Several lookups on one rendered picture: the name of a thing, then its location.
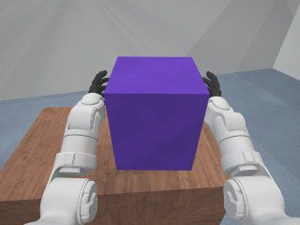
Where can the carton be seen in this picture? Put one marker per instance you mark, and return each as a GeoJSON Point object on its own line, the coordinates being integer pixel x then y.
{"type": "Point", "coordinates": [155, 107]}

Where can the right robot hand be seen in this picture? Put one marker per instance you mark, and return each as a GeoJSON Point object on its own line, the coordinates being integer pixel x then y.
{"type": "Point", "coordinates": [213, 85]}

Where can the pedestal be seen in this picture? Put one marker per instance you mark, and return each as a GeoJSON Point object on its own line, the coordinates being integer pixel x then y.
{"type": "Point", "coordinates": [124, 197]}

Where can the robot left upper arm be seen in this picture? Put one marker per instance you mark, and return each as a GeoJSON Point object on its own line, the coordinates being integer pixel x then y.
{"type": "Point", "coordinates": [68, 201]}

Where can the robot right upper arm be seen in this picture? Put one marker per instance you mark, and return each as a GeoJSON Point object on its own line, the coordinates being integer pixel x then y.
{"type": "Point", "coordinates": [255, 200]}

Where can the left robot hand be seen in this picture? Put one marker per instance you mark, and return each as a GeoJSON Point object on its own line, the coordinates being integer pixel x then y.
{"type": "Point", "coordinates": [97, 86]}

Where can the left robot forearm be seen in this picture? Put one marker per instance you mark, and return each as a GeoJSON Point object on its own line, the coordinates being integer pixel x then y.
{"type": "Point", "coordinates": [78, 151]}

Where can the right robot forearm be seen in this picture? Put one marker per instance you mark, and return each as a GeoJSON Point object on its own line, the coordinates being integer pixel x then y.
{"type": "Point", "coordinates": [238, 156]}

